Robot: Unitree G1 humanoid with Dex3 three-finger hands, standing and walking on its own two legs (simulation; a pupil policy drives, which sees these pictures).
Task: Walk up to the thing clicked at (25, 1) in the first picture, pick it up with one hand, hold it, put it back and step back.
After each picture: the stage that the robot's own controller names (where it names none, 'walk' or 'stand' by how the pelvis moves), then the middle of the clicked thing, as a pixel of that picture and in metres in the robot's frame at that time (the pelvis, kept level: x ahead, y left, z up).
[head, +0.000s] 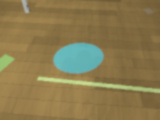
stand; (25, 4) +2.24 +0.76 -0.65
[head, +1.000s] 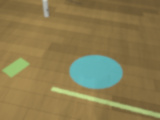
walk; (45, 8) +2.17 +0.40 -0.63
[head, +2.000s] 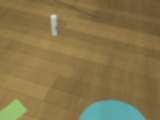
walk; (54, 25) +1.58 +0.25 -0.65
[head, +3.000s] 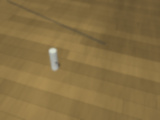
walk; (53, 59) +1.09 +0.21 -0.65
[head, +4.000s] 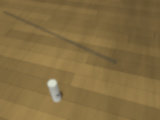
walk; (54, 91) +0.69 +0.23 -0.62
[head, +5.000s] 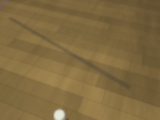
walk; out of the picture +0.45 +0.15 -0.63
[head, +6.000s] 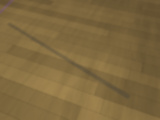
stand; out of the picture +0.40 +0.16 -0.65
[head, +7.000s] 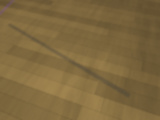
stand; out of the picture +0.40 +0.16 -0.66
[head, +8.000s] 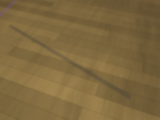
stand; out of the picture +0.40 +0.16 -0.66
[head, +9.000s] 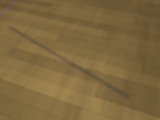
stand; out of the picture +0.40 +0.16 -0.66
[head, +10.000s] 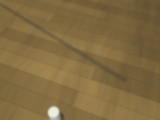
go down; (55, 117) +0.42 +0.16 -0.64
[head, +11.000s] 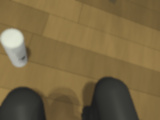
go down; (16, 51) +0.48 +0.20 -0.24
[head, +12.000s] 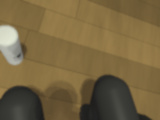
close in; (11, 48) +0.48 +0.21 -0.23
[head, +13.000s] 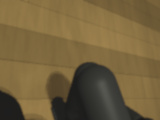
close; out of the picture +0.47 +0.25 -0.16
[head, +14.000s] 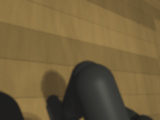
lift; out of the picture +0.46 +0.26 -0.16
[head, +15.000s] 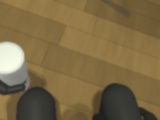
lift; (14, 73) +0.35 +0.22 -0.03
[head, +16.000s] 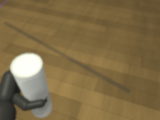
hold; (36, 90) +0.30 +0.14 +0.09
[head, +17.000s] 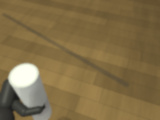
hold; (34, 97) +0.30 +0.15 +0.04
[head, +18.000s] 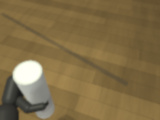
hold; (38, 94) +0.31 +0.14 +0.04
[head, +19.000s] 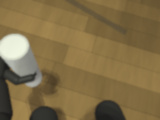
crouch; (25, 65) +0.40 +0.16 -0.03
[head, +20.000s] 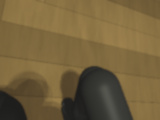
lower; out of the picture +0.45 +0.25 -0.14
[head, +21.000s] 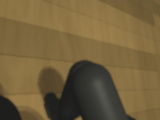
lower; out of the picture +0.46 +0.27 -0.17
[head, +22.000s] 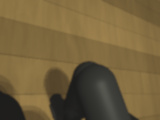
lower; out of the picture +0.44 +0.27 -0.17
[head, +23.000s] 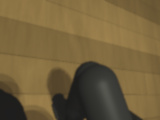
lower; out of the picture +0.44 +0.26 -0.16
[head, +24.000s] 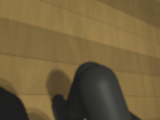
rest; out of the picture +0.43 +0.25 -0.16
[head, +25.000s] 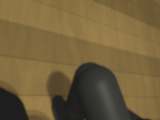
open; out of the picture +0.43 +0.24 -0.17
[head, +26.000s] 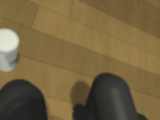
stand; (6, 54) +0.44 +0.22 -0.20
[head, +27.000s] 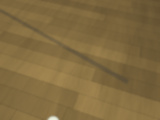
stand; out of the picture +0.38 +0.15 -0.57
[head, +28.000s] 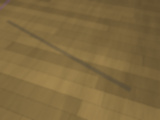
stand; out of the picture +0.39 +0.15 -0.60
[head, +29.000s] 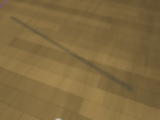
stand; out of the picture +0.39 +0.14 -0.60
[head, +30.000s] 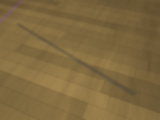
stand; out of the picture +0.39 +0.14 -0.65
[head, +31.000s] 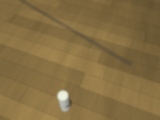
walk; (64, 101) +0.48 +0.12 -0.63
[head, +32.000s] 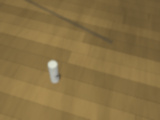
walk; (53, 72) +0.73 +0.18 -0.63
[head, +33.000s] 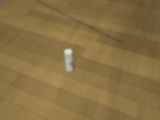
stand; (68, 60) +1.01 +0.13 -0.63
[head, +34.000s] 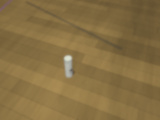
stand; (68, 67) +1.00 +0.11 -0.66
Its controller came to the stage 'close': yes
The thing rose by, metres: 0.69
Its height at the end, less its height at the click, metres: +0.00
